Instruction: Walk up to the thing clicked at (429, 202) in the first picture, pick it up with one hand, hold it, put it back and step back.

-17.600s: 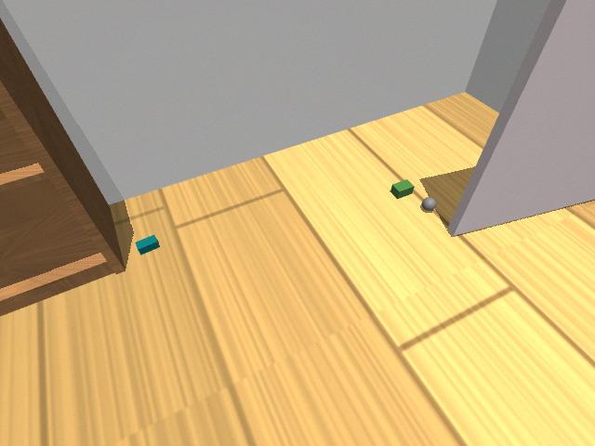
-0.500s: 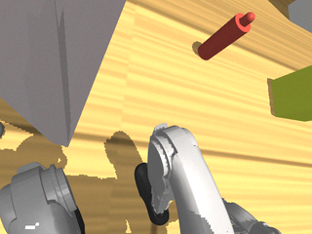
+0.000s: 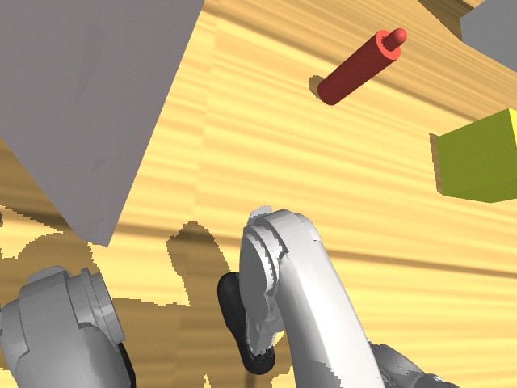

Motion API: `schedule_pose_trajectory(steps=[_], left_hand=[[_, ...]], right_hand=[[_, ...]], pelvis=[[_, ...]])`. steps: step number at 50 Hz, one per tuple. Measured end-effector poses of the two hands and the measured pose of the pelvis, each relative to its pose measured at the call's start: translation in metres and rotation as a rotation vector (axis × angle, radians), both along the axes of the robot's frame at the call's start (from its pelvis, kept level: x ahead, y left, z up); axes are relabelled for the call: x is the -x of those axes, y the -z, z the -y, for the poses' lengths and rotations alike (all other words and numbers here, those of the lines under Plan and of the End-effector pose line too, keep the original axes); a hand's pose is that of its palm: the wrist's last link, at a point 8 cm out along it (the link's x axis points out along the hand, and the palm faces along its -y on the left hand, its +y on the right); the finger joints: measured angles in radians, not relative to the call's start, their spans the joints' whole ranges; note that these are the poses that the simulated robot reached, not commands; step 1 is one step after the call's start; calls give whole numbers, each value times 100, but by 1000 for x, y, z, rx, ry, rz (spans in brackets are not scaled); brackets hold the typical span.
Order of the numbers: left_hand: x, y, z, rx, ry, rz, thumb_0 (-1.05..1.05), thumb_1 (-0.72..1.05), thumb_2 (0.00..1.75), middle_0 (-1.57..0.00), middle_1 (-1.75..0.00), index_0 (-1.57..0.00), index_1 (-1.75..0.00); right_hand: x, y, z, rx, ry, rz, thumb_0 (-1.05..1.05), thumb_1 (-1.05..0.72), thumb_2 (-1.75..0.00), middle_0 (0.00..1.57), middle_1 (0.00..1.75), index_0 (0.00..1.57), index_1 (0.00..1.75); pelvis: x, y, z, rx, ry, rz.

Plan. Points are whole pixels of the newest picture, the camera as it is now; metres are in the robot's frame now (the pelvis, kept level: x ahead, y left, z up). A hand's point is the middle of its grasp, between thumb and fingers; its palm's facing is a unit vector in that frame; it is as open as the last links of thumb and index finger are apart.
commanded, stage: close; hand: left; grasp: from above
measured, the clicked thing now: out of the picture +0.41 +0.31 -0.26
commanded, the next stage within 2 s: settle in 1.72 s
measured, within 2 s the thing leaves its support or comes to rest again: neither
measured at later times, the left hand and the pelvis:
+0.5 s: hand out of the picture +0.41 +0.30 -0.25, palm faces -0.44 -0.17 -0.88, open 12.8 cm; pelvis +0.00 +0.00 +0.00, yaw +0 degrees
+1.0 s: hand out of the picture +0.40 +0.33 -0.25, palm faces -0.49 -0.18 -0.85, open 11.3 cm; pelvis +0.00 +0.00 +0.00, yaw +0 degrees
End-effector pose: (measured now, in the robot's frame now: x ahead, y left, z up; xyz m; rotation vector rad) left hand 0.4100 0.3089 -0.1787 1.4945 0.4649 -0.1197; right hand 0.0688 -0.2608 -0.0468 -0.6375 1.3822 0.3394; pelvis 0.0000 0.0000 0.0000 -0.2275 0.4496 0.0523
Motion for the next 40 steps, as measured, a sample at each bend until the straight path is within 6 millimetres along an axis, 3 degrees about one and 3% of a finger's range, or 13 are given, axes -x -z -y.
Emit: schedule_pose_trajectory(steps=[7, 11, 15, 23, 29, 40], left_hand=[[-1, 9, -21, 39, -197, -87, 0, -37, 87, -13, -99, -15, -96], [3, 22, -27, 59, -186, -169, 0, -36, 85, -14, -99, -16, -97], [4, 21, -30, 64, -127, -163, 0, -35, 83, -16, -102, -18, -97], [-1, 11, -8, 102, 1, -106, 0, -31, 81, -19, -99, -21, -95], [-2, 12, 9, 80, 46, -58, 0, -24, 79, -23, -96, -26, -92], [2, 14, -22, 28, -164, -86, 0, -15, 72, -30, -88, -33, -85]], right_hand=[[-1, -7, 4, 3, 1, 19, 0, -89, -90, 20, 30, 20, 30], [5, -4, 0, -3, 6, -23, 0, -89, -90, 20, 30, 20, 30], [9, 1, -7, -25, 0, -70, 0, -90, -90, 20, 30, 20, 30], [-4, 8, -17, -56, -36, -43, 0, -90, -90, 20, 30, 20, 30], [-9, 4, -12, -30, -38, 12, 0, -89, -90, 20, 30, 20, 30], [3, -11, 3, 7, -15, -14, 0, -89, -90, 20, 30, 20, 30]], pelvis=[[0, 0, -1, 3, -6, -14], [-2, 0, -1, 2, -12, -17], [-4, -2, 0, 1, -15, -15], [-5, -4, 0, 8, -7, -4], [0, -3, 0, 10, 4, 9], [1, -4, -1, 7, -1, -14]])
